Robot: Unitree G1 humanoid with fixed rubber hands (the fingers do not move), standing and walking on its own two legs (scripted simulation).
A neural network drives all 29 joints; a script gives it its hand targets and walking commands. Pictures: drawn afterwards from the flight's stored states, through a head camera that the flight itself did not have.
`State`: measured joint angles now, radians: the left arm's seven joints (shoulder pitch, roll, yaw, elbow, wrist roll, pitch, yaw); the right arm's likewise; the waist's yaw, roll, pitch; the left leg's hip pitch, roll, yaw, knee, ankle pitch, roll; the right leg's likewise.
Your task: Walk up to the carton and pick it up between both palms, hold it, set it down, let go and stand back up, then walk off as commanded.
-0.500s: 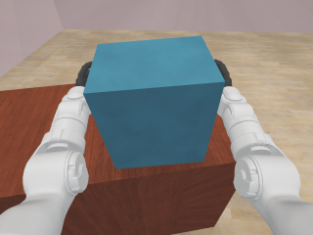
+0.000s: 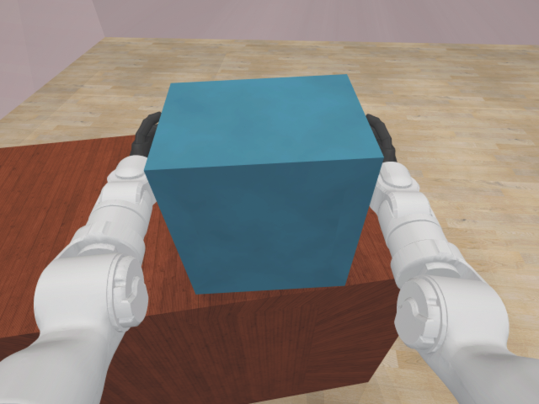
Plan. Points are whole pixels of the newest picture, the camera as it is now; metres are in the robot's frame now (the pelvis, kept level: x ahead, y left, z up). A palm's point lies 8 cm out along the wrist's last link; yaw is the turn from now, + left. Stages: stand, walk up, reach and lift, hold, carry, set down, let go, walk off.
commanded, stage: set down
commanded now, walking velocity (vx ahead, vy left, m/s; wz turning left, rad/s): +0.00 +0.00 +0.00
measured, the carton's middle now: (265, 193) +0.43 +0.01 +0.11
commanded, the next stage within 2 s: none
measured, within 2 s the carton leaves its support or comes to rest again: rests again in 0.86 s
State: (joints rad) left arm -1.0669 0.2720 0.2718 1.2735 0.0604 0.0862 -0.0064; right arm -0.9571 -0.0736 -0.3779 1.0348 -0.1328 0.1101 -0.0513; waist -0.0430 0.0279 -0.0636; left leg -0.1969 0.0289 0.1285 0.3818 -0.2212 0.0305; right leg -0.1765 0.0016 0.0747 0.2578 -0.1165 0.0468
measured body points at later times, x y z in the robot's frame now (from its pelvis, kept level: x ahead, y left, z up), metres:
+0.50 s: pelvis +0.00 +0.00 +0.00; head +0.01 +0.00 +0.45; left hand +0.46 +0.19 +0.14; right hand +0.43 -0.17 +0.12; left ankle -0.01 +0.08 -0.75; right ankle +0.01 -0.15 -0.75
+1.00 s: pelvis +0.00 +0.00 +0.00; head +0.01 +0.00 +0.45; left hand +0.45 +0.19 +0.14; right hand +0.43 -0.17 +0.12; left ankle -0.01 +0.08 -0.75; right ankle +0.01 -0.15 -0.75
